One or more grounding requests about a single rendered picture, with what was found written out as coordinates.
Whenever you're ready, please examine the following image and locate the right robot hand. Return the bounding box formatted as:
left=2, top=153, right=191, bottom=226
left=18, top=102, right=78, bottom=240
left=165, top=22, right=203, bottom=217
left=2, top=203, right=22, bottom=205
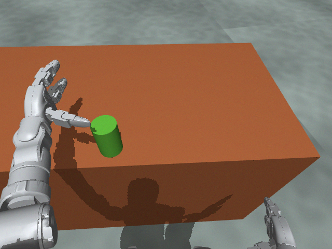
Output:
left=247, top=197, right=296, bottom=249

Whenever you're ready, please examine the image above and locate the left robot hand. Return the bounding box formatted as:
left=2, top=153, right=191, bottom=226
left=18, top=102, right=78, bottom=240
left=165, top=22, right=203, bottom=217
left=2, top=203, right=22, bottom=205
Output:
left=24, top=60, right=91, bottom=128

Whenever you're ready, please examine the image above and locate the can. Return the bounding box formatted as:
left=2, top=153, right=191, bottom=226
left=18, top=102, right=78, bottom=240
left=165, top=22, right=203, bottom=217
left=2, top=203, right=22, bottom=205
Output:
left=90, top=115, right=123, bottom=158

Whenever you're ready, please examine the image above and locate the left robot arm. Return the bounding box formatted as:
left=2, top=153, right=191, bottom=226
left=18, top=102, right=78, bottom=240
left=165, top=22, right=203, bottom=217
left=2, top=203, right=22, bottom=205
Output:
left=0, top=116, right=58, bottom=249

